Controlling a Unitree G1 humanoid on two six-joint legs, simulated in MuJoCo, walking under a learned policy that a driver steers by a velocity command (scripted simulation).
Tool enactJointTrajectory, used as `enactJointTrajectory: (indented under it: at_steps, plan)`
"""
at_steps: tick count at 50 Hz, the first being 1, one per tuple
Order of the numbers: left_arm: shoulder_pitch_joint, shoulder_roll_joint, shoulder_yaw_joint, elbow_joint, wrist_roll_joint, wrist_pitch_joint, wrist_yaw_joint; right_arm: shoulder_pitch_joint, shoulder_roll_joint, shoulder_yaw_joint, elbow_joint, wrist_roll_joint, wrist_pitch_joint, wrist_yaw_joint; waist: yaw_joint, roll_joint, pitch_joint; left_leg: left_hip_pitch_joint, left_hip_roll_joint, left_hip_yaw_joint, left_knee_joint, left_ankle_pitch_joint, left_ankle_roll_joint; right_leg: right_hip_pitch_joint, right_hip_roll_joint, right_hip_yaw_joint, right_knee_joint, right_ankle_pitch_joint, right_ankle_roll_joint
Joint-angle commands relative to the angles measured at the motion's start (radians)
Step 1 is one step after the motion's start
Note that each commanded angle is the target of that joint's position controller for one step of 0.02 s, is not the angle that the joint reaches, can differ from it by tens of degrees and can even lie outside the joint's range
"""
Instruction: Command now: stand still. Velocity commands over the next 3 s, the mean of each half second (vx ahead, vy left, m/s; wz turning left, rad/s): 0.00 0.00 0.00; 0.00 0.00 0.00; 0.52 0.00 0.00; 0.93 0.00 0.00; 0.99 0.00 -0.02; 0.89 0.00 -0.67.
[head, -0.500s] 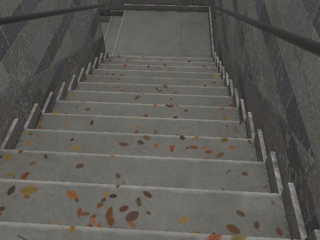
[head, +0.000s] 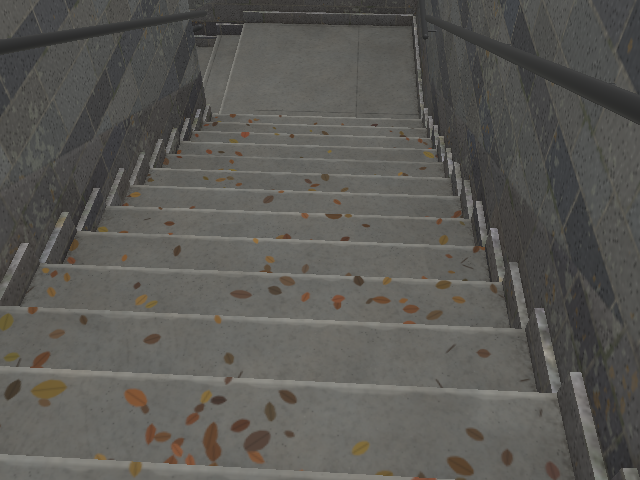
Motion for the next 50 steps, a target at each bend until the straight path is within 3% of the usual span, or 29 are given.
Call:
enactJointTrajectory:
  at_steps: [1, 6, 11, 16, 50]
  plan:
    - [0.059, 0.117, 0.027, -0.026, 0.000, -0.005, 0.003, -0.027, -0.111, -0.020, -0.036, 0.001, -0.011, -0.002, 0.005, -0.016, -0.027, 0.149, -0.006, 0.013, -0.035, 0.171, 0.027, -0.133, -0.029, 0.030, -0.116, 0.247, -0.018]
    - [0.085, 0.112, 0.027, -0.002, -0.003, 0.001, 0.008, -0.026, -0.094, -0.016, -0.015, -0.006, -0.008, 0.004, 0.001, -0.016, -0.021, 0.176, -0.002, 0.003, -0.053, 0.171, 0.032, -0.142, -0.020, 0.018, -0.129, 0.198, -0.009]
    - [0.087, 0.095, 0.025, 0.010, 0.002, 0.006, 0.012, -0.012, -0.109, -0.021, 0.013, 0.000, -0.006, 0.010, -0.003, -0.009, -0.012, 0.203, -0.004, -0.003, -0.061, 0.170, 0.041, -0.161, -0.014, 0.009, -0.143, 0.155, -0.003]
    - [0.107, 0.086, 0.023, 0.032, 0.002, 0.010, 0.016, -0.017, -0.097, -0.021, 0.028, -0.001, -0.006, 0.014, -0.002, -0.006, -0.004, 0.218, -0.007, -0.006, -0.065, 0.167, 0.044, -0.174, -0.014, 0.005, -0.152, 0.143, 0.001]
    - [0.173, 0.022, 0.009, 0.141, 0.003, 0.014, 0.008, 0.042, -0.054, -0.010, 0.115, -0.003, 0.000, 0.018, 0.001, -0.022, 0.025, 0.199, -0.021, -0.001, -0.068, 0.135, 0.038, -0.190, -0.020, -0.003, -0.149, 0.147, 0.007]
